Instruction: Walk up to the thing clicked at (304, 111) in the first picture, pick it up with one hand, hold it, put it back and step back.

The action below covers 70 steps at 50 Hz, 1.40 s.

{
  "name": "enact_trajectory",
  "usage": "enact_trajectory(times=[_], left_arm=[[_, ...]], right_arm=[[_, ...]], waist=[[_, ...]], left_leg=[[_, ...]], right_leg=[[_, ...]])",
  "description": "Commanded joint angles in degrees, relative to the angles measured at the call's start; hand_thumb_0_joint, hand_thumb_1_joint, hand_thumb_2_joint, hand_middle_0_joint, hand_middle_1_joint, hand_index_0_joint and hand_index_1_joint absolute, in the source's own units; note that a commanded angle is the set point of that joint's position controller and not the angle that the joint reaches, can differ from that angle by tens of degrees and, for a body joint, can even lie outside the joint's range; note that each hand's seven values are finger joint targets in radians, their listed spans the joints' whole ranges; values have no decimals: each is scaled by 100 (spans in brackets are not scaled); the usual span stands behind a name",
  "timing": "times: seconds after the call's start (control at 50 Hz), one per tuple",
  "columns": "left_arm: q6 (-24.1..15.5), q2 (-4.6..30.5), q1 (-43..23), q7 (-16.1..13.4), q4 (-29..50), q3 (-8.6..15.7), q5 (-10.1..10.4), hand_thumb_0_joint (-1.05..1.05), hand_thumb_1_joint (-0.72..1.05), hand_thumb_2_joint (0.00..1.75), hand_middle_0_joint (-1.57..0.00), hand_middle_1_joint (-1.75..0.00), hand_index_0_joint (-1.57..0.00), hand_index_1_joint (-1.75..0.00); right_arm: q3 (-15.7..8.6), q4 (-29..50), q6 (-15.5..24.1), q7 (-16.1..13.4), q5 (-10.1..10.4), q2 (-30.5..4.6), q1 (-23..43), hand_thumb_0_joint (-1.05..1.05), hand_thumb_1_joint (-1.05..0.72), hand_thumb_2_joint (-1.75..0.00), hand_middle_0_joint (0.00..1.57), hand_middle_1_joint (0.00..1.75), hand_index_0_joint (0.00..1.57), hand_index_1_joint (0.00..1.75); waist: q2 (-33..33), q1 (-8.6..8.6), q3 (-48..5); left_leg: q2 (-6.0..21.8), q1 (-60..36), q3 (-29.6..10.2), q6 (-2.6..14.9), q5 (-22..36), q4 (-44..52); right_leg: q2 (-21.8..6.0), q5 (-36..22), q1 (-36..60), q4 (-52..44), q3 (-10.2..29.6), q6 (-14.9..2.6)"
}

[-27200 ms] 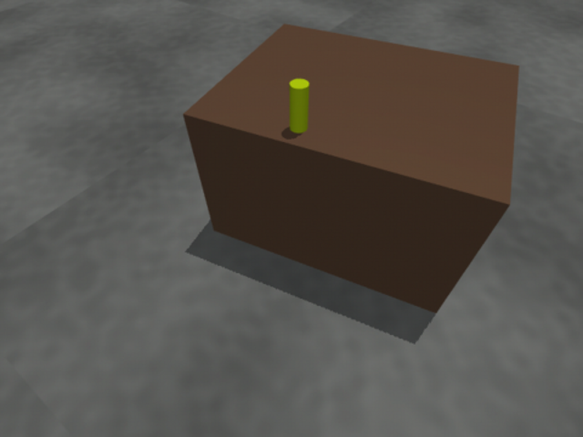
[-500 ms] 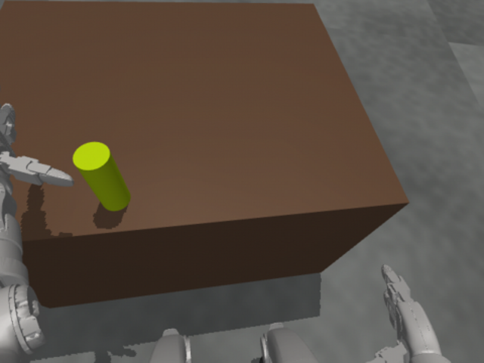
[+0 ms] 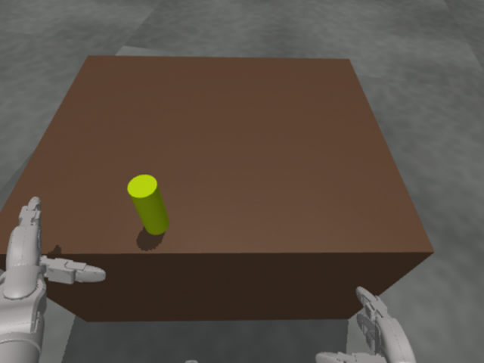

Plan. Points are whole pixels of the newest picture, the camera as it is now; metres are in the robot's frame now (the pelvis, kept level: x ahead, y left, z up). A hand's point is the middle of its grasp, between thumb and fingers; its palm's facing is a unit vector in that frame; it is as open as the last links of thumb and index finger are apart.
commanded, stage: home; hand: left
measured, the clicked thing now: (150, 206) +0.43 +0.20 -0.06
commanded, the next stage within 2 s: none
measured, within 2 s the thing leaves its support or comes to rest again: neither
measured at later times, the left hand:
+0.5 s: hand out of the picture +0.14 +0.16 -0.07, palm faces +0.12 -0.96 -0.24, open 17.5 cm
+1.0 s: hand out of the picture +0.15 +0.17 -0.06, palm faces +0.13 -0.95 -0.29, open 17.7 cm
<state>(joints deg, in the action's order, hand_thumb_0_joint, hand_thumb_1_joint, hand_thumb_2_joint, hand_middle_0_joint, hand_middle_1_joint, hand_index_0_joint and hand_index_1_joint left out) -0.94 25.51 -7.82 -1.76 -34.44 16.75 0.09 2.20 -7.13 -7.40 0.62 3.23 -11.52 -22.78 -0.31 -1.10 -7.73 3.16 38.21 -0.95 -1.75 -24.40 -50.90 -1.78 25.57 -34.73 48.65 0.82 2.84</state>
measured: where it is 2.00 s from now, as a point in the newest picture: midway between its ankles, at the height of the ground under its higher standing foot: outside the picture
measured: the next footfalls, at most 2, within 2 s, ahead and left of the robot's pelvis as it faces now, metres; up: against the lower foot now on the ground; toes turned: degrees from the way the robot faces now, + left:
none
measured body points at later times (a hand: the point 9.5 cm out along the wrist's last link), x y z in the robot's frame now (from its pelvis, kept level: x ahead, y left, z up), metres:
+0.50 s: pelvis -0.01 -0.02 -0.01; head +0.02 -0.02 +0.44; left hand +0.13 +0.21 -0.05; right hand +0.14 -0.26 -0.09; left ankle +0.00 +0.13 -0.69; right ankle -0.02 -0.15 -0.69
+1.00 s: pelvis -0.02 -0.02 -0.01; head +0.01 -0.02 +0.44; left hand +0.14 +0.21 -0.04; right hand +0.15 -0.26 -0.09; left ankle +0.00 +0.13 -0.69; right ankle -0.02 -0.15 -0.69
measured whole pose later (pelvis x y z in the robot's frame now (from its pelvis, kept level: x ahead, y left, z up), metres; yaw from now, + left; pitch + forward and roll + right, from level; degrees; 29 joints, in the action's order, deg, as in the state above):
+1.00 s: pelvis -0.02 -0.02 -0.01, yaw +1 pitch +7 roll -1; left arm 9.2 11.4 26.4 -7.8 -2.6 -0.2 0.6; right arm 0.2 -28.4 4.2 -8.4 1.2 -12.7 -15.3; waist -1.6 -1.0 -4.7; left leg 3.7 36.3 -2.7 -3.3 -24.9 -54.0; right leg -1.1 27.5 -33.2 53.5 -0.6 1.2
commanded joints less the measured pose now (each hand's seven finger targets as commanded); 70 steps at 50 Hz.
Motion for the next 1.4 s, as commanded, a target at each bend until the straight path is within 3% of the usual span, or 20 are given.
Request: enact_trajectory(times=[0.0, 0.04, 0.06, 0.12, 0.16, 0.18, 0.22, 0.26, 0.28, 0.3, 0.32, 0.4, 0.42, 0.48, 0.58, 0.76, 0.98, 1.14, 1.28, 1.38], left_arm=[[-142, 956, -465, -175, 2258, 66, 156, 0, -47, 10, -6, -7, -6, -7], [-123, 714, 108, -227, 2660, -42, 172, 0, -50, 8, -6, -6, -5, -6], [-117, 467, 432, -245, 2741, -205, 189, 0, -52, 7, -5, -6, -5, -6], [-87, 25, 1226, -271, 3087, -454, 204, 0, -51, 8, -6, -6, -5, -6], [-61, -254, 1630, -243, 3238, -701, 212, 0, -51, 8, -6, -6, -5, -6], [-35, -177, 1813, -253, 3393, -645, 206, 0, -50, 9, -6, -6, -6, -6], [-7, -520, 2184, -219, 3492, -1018, 213, 0, -51, 8, -6, -6, -5, -6], [14, -593, 2585, -229, 3634, -1079, 206, 0, -52, 7, -5, -6, -5, -6], [67, -280, 2867, -381, 3817, -712, 204, 0, -58, 4, -5, -5, -5, -5], [109, -577, 3153, -375, 3958, -1035, 190, 0, -57, 5, -5, -5, -5, -5], [118, -699, 3244, -372, 4077, -1217, 200, 0, -57, 5, -5, -5, -5, -5], [191, -543, 3082, -515, 4122, -1141, 155, 0, -59, 4, -5, -5, -5, -5], [176, -672, 3022, -505, 3914, -1261, 139, 0, -56, 5, -5, -5, -5, -5], [140, -657, 2728, -563, 4230, -1309, 112, 0, -57, 4, -5, -5, -5, -5], [290, -934, 3146, -619, 4101, -1601, 91, 0, -60, 3, -5, -5, -5, -5], [542, -675, 3349, -672, 4012, -1229, 62, 0, -61, 2, -4, -5, -4, -4], [827, -946, 3248, -662, 4259, -1527, 34, 0, -61, 3, -4, -5, -4, -4], [989, -816, 3341, -683, 4288, -1312, 6, 0, -60, 3, -4, -5, -5, -5], [1077, -920, 3202, -685, 4375, -1443, 3, 0, -60, 3, -4, -5, -5, -5], [1158, -869, 3412, -675, 4388, -1335, -13, 0, -61, 2, -4, -4, -4, -4]], right_arm=[[-977, 963, 342, -253, 50, -1196, 25, 0, -37, -60, 15, 21, 15, 21], [-824, 1072, 340, -292, 64, -1011, 68, 0, -37, -59, 15, 21, 15, 21], [-555, 1066, 346, -310, 76, -766, 83, 0, -38, -60, 15, 21, 15, 21], [-350, 970, 340, -350, 61, -477, 11, 0, -31, -56, 14, 20, 14, 20], [-426, 804, 314, -345, 8, -528, -134, 0, -31, -56, 14, 20, 14, 20], [-313, 873, 317, -339, -22, -445, -106, 0, -34, -58, 15, 21, 15, 21], [-310, 926, 347, -351, -32, -395, 56, 0, -37, -59, 15, 21, 15, 21], [-480, 1015, 350, -397, -52, -523, 189, 0, -41, -62, 15, 22, 15, 22], [-570, -476, 316, -500, -19, -897, 346, 0, -39, -61, 15, 22, 15, 22], [-529, -220, 370, -534, -20, -820, 334, 0, -38, -60, 15, 21, 15, 21], [-488, -85, 431, -567, -25, -776, 470, 0, -43, -63, 15, 22, 15, 22], [-471, -468, 573, -729, -82, -735, 674, 0, -56, -71, 17, 25, 17, 25], [-422, -593, 622, -732, -96, -694, 739, 0, -56, -71, 17, 24, 17, 24], [-449, -730, 737, -838, -147, -720, 872, 0, -61, -73, 17, 25, 17, 25], [-467, -923, 1018, -901, -180, -752, 994, 0, -62, -74, 17, 25, 17, 25], [-453, -1157, 1267, -915, -179, -726, 1169, 0, -81, -85, 19, 29, 19, 29], [-462, -1281, 1561, -951, -222, -744, 1098, 0, -90, -90, 20, 30, 20, 30], [-463, -1356, 1623, -996, -260, -724, 1091, 0, -90, -90, 20, 30, 20, 30], [-436, -1356, 1663, -1023, -275, -697, 1121, 0, -90, -90, 20, 30, 20, 30], [-445, -1376, 1691, -1056, -290, -683, 1038, 0, -90, -90, 20, 30, 20, 30]], waist=[[-415, -157, -1333], [-286, -63, -1300], [-208, -4, -1102], [-161, 97, -910], [-271, 65, -789], [-243, 143, -860], [-318, 133, -696], [-284, 164, -626], [-486, 178, -315], [-395, 107, -408], [-243, 64, -419], [-145, -50, -193], [15, -129, 56], [81, -121, -205], [143, -56, -451], [127, 118, -150], [-23, -24, -255], [-39, 36, -536], [-107, -12, -313], [-34, 36, -551]], left_leg=[[-111, -1703, 177, 66, 1978, 787], [-135, -1707, 199, 62, 2108, 794], [-157, -1590, 207, 76, 2131, 785], [-209, -1442, 286, 95, 2047, 775], [-226, -1358, 327, 80, 1879, 774], [-251, -1277, 351, 92, 1809, 732], [-282, -1162, 425, 96, 1652, 705], [-279, -1063, 428, 105, 1447, 716], [-259, -1072, 306, 77, 1237, 670], [-257, -1109, 313, 98, 1261, 655], [-247, -1105, 288, 112, 1319, 600], [-246, -878, 337, 173, 813, 488], [-223, -739, 315, 187, 531, 501], [-219, -821, 285, 203, 353, 480], [-238, -914, 269, 196, 516, 419], [-238, -638, 314, 190, 434, 450], [-203, -890, 232, 169, 859, 425], [-209, -936, 207, 152, 1204, 346], [-209, -871, 202, 137, 1101, 380], [-211, -966, 192, 147, 1471, 270]], right_leg=[[254, -1800, 365, -503, -398, -253], [241, -1918, 532, -491, -408, -242], [225, -1980, 575, -502, -406, -227], [171, -1967, 634, -509, -377, -221], [166, -1848, 577, -491, -378, -226], [148, -1823, 616, -503, -351, -213], [119, -1771, 549, -517, -310, -207], [126, -1545, 448, -504, -312, -226], [206, -1334, 438, -563, -366, -247], [206, -1343, 451, -596, -364, -252], [209, -1409, 449, -568, -383, -237], [181, -1003, 164, -649, -313, -208], [190, -719, 33, -657, -319, -215], [185, -505, 36, -639, -305, -220], [181, -627, 184, -601, -314, -217], [182, -480, 169, -686, -320, -222], [230, -955, 222, -571, -384, -230], [243, -1278, 402, -514, -400, -217], [235, -1170, 332, -542, -408, -231], [227, -1578, 512, -479, -419, -203]])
